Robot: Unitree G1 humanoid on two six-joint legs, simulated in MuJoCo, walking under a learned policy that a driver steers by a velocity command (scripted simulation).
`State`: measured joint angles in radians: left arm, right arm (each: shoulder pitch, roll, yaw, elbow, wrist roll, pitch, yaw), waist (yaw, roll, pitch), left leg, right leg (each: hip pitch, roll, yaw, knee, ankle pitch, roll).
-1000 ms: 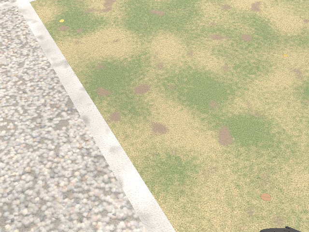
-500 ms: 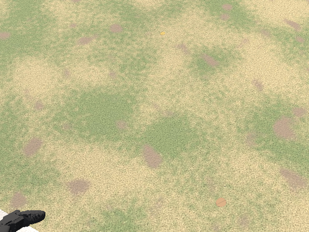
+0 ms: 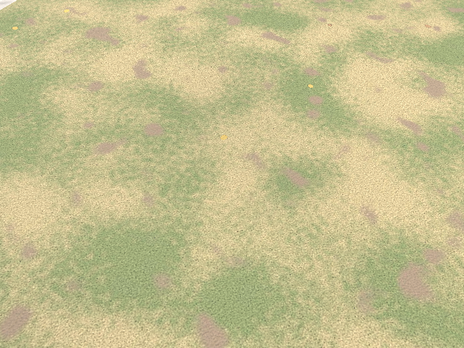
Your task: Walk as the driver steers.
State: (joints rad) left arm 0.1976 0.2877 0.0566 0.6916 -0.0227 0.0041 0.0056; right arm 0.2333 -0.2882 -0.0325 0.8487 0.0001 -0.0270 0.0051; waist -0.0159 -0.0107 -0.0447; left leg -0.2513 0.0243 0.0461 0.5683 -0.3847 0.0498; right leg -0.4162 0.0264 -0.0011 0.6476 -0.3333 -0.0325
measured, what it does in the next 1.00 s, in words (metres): walks ahead, turning left: right foot, then left foot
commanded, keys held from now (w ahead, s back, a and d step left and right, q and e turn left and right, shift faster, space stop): w+shift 0.20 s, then w+q+shift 0.42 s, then q+shift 0.22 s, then e+shift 0.16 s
